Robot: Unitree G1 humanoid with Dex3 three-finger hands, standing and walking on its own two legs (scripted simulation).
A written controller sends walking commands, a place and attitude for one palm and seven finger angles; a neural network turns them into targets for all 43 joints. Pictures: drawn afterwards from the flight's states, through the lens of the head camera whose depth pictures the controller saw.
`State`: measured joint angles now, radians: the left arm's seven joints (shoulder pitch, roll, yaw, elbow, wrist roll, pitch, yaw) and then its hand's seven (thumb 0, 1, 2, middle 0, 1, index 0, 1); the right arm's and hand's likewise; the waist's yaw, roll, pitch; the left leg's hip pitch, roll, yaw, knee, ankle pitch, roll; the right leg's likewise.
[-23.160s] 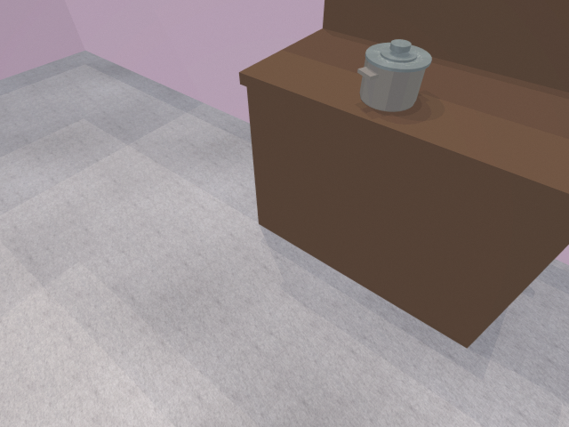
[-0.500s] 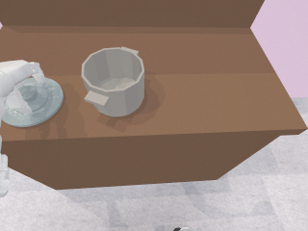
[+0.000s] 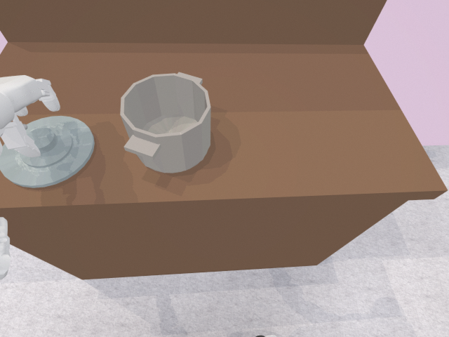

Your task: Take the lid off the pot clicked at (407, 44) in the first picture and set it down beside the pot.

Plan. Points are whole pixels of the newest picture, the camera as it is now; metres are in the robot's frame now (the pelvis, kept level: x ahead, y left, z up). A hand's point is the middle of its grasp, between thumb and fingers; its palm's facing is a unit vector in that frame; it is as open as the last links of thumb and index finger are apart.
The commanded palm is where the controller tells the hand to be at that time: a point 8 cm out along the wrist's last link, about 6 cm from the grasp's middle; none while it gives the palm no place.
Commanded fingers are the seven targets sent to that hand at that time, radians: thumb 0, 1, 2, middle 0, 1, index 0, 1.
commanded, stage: raise the empty hand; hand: left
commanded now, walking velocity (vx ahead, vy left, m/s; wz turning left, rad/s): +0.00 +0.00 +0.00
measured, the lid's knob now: (41, 140) +0.47 +0.32 +0.04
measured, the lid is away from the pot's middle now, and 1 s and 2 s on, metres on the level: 0.24 0.24 0.24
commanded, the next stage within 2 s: draw the hand back to the body in 0.96 s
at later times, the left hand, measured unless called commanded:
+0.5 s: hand (4, 99) +0.47 +0.32 +0.15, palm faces -0.36 -0.08 -0.93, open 11.0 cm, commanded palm +0.47 +0.32 +0.22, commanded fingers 0.00 0.01 0.60 -0.33 -0.89 -0.33 -0.89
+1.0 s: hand out of the picture +0.46 +0.33 +0.20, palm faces -0.30 -0.08 -0.95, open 11.0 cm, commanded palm +0.46 +0.32 +0.25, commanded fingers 0.00 0.01 0.60 -0.33 -0.89 -0.33 -0.89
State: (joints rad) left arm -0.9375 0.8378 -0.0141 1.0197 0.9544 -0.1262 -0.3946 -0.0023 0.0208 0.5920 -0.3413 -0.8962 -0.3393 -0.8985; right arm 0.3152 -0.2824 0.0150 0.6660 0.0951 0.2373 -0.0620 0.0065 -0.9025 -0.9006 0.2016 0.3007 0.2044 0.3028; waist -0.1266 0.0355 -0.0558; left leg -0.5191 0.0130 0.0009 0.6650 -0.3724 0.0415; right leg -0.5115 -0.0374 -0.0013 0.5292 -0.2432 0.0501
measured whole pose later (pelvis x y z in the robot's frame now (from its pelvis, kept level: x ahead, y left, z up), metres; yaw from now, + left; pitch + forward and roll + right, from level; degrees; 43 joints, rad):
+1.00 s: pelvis +0.01 +0.01 +0.01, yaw +2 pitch +10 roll -2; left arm -1.05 0.86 -0.07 0.87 0.92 0.01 -0.53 0.00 0.02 0.59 -0.34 -0.90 -0.34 -0.90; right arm 0.28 -0.29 0.01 0.64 0.09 0.23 -0.01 0.01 -0.90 -0.90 0.20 0.30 0.20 0.30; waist -0.10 0.04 -0.04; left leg -0.38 -0.02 -0.01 0.52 -0.32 0.05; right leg -0.36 -0.06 -0.02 0.39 -0.20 0.05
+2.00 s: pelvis +0.02 -0.03 +0.02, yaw +0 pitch +1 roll -1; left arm -0.35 0.49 0.37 0.21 -0.06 -0.04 0.08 0.00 0.20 0.66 -0.31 -0.77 -0.31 -0.77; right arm 0.24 -0.27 0.02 0.67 0.05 -0.02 -0.07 0.01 -0.90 -0.90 0.20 0.30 0.20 0.30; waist -0.01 0.05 0.02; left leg -0.12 0.03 0.01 0.44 -0.33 0.00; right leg -0.16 -0.02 0.00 0.40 -0.25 0.03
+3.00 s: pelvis -0.01 -0.03 +0.02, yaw +0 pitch -5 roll -1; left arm 0.30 0.35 0.34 -0.41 -0.09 -0.08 0.10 0.01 0.89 0.90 -0.21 -0.30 -0.20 -0.31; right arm 0.16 -0.23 0.03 0.66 0.01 -0.11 -0.07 0.02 -0.90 -0.90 0.20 0.30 0.20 0.30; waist 0.05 0.06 0.03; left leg -0.06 0.02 0.01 0.43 -0.29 0.00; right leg -0.10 -0.03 0.00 0.39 -0.21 0.04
